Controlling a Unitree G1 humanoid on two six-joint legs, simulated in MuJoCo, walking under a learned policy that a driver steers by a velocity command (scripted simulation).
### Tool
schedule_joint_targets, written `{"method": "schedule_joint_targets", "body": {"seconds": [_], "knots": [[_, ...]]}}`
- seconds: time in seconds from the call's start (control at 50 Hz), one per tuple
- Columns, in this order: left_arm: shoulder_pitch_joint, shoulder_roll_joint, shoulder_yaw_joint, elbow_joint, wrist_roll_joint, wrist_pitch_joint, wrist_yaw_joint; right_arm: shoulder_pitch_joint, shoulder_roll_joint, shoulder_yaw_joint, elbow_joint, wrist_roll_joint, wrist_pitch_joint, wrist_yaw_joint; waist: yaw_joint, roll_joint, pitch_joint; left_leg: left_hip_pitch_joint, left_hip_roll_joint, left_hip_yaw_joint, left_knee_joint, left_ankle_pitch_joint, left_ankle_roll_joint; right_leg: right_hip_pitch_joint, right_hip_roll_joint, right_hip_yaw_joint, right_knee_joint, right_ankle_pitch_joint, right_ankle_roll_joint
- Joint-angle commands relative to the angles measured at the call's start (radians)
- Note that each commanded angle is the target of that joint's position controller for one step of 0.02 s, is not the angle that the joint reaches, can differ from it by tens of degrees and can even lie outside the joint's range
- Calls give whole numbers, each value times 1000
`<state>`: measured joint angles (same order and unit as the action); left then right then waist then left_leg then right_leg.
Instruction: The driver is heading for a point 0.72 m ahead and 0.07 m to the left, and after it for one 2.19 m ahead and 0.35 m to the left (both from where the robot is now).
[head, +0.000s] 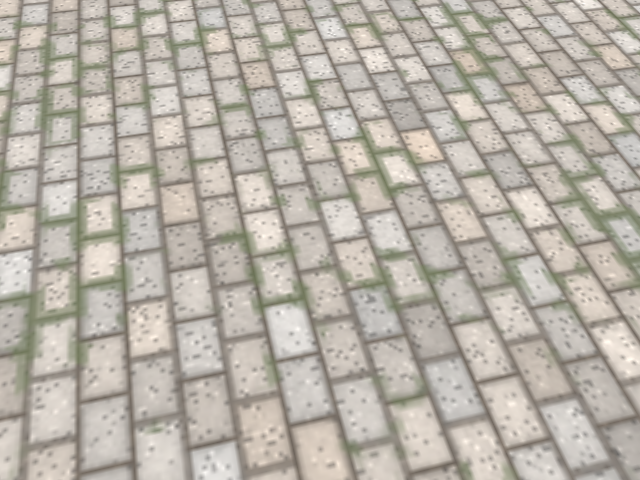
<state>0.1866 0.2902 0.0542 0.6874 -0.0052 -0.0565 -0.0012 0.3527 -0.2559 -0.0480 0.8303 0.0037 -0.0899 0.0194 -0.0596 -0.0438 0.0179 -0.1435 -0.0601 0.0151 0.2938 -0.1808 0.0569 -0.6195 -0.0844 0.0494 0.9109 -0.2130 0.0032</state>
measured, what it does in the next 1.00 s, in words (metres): walks ahead: right foot, then left foot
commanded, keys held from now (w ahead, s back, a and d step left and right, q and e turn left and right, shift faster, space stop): w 0.50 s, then no key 0.48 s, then q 0.02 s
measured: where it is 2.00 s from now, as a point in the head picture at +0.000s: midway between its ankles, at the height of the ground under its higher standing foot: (334, 466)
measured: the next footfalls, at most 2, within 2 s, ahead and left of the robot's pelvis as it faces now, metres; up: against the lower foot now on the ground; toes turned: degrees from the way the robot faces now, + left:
right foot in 0.24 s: +0.31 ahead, -0.15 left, +0.00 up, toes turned -1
left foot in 0.72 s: +0.57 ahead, +0.07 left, +0.00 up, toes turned +6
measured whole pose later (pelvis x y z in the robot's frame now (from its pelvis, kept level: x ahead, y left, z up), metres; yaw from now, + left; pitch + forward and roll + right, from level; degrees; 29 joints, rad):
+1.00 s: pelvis +0.45 -0.02 -0.02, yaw -1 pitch +0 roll +1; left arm 0.21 0.27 0.04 0.87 0.01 0.03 0.04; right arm 0.11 -0.22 -0.02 0.86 -0.02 -0.02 0.01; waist 0.00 -0.02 0.04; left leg -0.36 -0.04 0.04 0.46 -0.11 0.05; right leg -0.34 -0.06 0.04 0.64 -0.30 0.04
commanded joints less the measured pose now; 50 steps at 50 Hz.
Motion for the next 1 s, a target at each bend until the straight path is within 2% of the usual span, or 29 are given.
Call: {"method": "schedule_joint_targets", "body": {"seconds": [0.02, 0.1, 0.16, 0.2, 0.22, 0.24, 0.26, 0.28, 0.3, 0.32, 0.34, 0.36, 0.38, 0.42, 0.5, 0.54, 0.58, 0.64, 0.7, 0.72, 0.74, 0.76, 0.78, 0.8, 0.82, 0.86, 0.92, 0.96, 1.0], "knots": [[-77, 24, -2, -79, 0, -19, -7, -48, -179, -40, -62, 10, -11, -10, 9, 115, 1, 21, 244, -166, -150, 218, 157, -21, -11, -11, -175, 164, 12], [-190, 27, -4, -107, -12, -28, -23, 27, -192, -39, -21, 18, 3, -11, -33, 114, 24, 52, 255, -132, -130, 223, 138, 38, 24, -35, -323, 270, 6], [-233, 45, 2, -130, -15, -34, -38, 51, -204, -42, 1, 22, 20, -15, -25, 124, 40, 141, 300, -148, -85, 270, 121, 35, 37, -33, -383, 197, -27], [-172, 75, 15, -118, -11, -37, -40, 35, -224, -48, 5, 22, 31, -21, 26, 136, 4, 174, 303, -134, 1, 446, 98, 142, 64, -56, -420, 140, -59], [-63, 104, 33, -86, -5, -37, -36, 20, -222, -45, 4, 24, 35, -24, 89, 127, -62, 154, 269, -96, 127, 589, 77, 304, 90, -82, -452, 153, -86], [96, 155, 55, -44, 1, -34, -26, 15, -193, -32, -8, 13, 35, -27, 159, 103, -176, 43, 221, -57, 328, 555, 44, 557, 42, -38, -424, 180, -127], [235, 256, 77, -29, 22, -28, -17, 83, -102, -1, -45, -6, 20, -25, 167, -88, -346, -310, 105, 3, 712, 185, -21, 955, -219, 329, -404, 154, -255], [268, 226, 70, -9, 1, -21, -20, 112, -84, 10, -34, 3, 0, -19, 162, -239, -434, -522, 15, -82, 924, -387, -41, 1051, -320, 667, -553, -10, -347], [217, 164, 48, -12, -6, -19, -21, 37, -180, -16, -48, 26, -13, -11, 170, -140, -288, -628, 79, -127, 1002, -365, -31, 948, -285, 588, -590, -116, -303], [155, 137, 37, -19, -5, -18, -19, -46, -185, -17, -70, 36, -19, -7, 152, -87, -172, -643, 125, -97, 981, -276, -23, 809, -242, 452, -611, -93, -271], [97, 115, 29, -19, 3, -19, -23, -82, -173, -17, -76, 24, -18, -8, 121, -26, -91, -613, 158, -79, 919, -203, -29, 669, -199, 360, -648, -19, -255], [56, 89, 21, -22, 10, -25, -26, -81, -167, -23, -72, 10, -9, -11, 87, -29, -56, -558, 186, -86, 861, -150, -35, 572, -165, 297, -681, 55, -242], [33, 85, 20, -21, 14, -29, -28, -56, -148, -20, -64, 8, 2, -11, 59, -48, -46, -503, 197, -87, 837, -120, -44, 508, -148, 261, -712, 95, -242], [29, 94, 25, -5, 6, -44, -29, -41, -115, -14, -56, 5, 21, -14, 36, -45, -38, -472, 202, -77, 790, -80, -63, 445, -136, 197, -754, 171, -257], [73, 125, 34, 37, 4, -47, -14, -171, -97, -7, -93, -5, 22, -15, 62, -8, 7, -524, 203, -70, 566, 129, -85, 445, -111, 95, -788, 240, -244], [85, 133, 32, 55, 5, -38, -6, -238, -77, 1, -106, -9, 12, -7, 80, -3, 29, -459, 170, -41, 410, 232, -82, 423, -74, 17, -765, 395, -213], [138, 148, 34, 85, 2, -29, 1, -296, -69, 6, -121, -9, 2, 4, 108, -4, 12, -387, 129, -16, 320, 319, -79, 444, -70, -10, -730, 477, -195], [160, 152, 33, 116, -4, -11, 6, -325, -91, -1, -135, -7, -2, 18, 108, -26, -11, -362, 105, -36, 241, 299, -50, 540, -99, 8, -647, 508, -172], [119, 156, 35, 128, -8, 5, 15, -214, -137, -21, -100, -22, -4, 18, 31, -33, -69, -210, 74, -26, 150, 276, -2, 588, -88, 22, -481, 574, -123], [148, 134, 27, 129, 3, 5, 16, -143, -189, -36, -79, -30, -8, 10, 14, 22, -134, -55, 112, -43, 136, 548, 26, 552, -23, -11, -345, 528, -82], [238, 73, 4, 121, 28, -5, 13, -81, -247, -42, -79, -52, -5, 2, 38, 160, -281, 268, 304, -231, 240, 930, 129, 335, 55, -39, -99, 198, -23], [350, 8, -20, 159, 18, -3, 8, -58, -183, -24, -67, -43, 12, 0, 45, 313, -417, 425, 466, -438, 231, 1019, 279, 178, 127, -2, 149, -447, 31], [313, 101, 2, 170, 0, 8, 4, -54, -134, -10, -62, -15, 27, 6, 19, 222, -413, 356, 426, -444, 191, 820, 266, 157, 99, 76, 217, -513, 40], [235, 124, 12, 150, -18, 22, 9, -123, -131, -8, -65, -5, 35, 7, 30, 173, -292, 248, 394, -391, 141, 619, 231, 94, 69, 56, 234, -471, 47], [178, 116, 14, 143, -14, 40, 20, -188, -119, -3, -72, -8, 40, 5, 43, 126, -207, 129, 363, -360, 92, 451, 204, 81, 41, 37, 200, -414, 54], [159, 90, 15, 141, -1, 79, 38, -290, -111, 0, -77, -26, 48, 2, 92, 161, -120, -104, 306, -285, 0, 214, 160, 198, 6, 27, 59, -321, 64], [185, 48, 6, 170, 10, 90, 50, -323, -109, -4, -63, -36, 54, -8, 105, 194, -129, -209, 256, -197, -38, 117, 150, 363, 25, -14, -131, -205, 60], [178, 44, 6, 185, 13, 89, 46, -324, -110, -4, -46, -24, 58, -15, 108, 174, -139, -226, 247, -179, -41, -20, 137, 442, 33, -31, -257, -56, 44], [155, 46, 8, 189, 29, 87, 41, -314, -100, 1, -28, -11, 65, -18, 111, 155, -101, -286, 209, -173, -42, -246, 85, 520, 50, -49, -376, 38, 19]]}}
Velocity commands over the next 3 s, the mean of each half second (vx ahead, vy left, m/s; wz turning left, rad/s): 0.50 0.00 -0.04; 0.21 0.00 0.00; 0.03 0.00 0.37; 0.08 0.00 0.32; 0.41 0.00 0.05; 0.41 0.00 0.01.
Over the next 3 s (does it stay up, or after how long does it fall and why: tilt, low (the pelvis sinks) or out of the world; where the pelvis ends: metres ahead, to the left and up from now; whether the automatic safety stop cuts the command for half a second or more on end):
stays up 0.97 0.13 -0.02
